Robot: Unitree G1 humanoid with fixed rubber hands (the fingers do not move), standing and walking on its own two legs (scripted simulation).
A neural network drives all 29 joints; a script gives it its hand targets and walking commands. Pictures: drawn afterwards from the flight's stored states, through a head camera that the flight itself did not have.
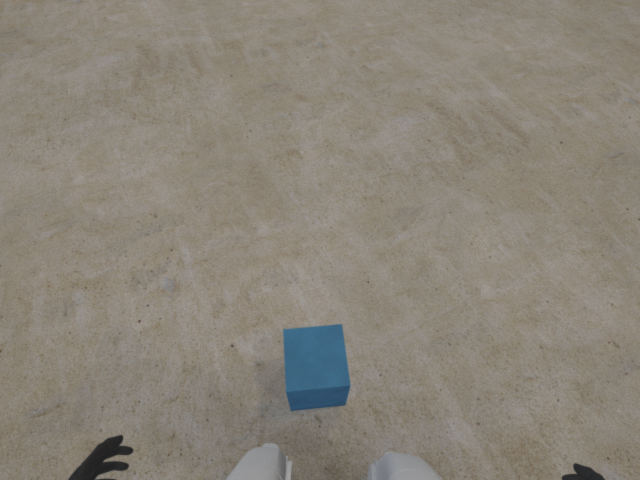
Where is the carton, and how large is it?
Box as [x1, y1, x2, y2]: [283, 324, 350, 410]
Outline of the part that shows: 341,324 283,329 286,393 291,410 345,404 350,385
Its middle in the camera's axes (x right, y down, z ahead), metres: -0.02 +0.35 +1.09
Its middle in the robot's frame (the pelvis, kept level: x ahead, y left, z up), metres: +0.43 +0.03 -0.63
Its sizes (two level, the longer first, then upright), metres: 0.163 0.160 0.217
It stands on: the floor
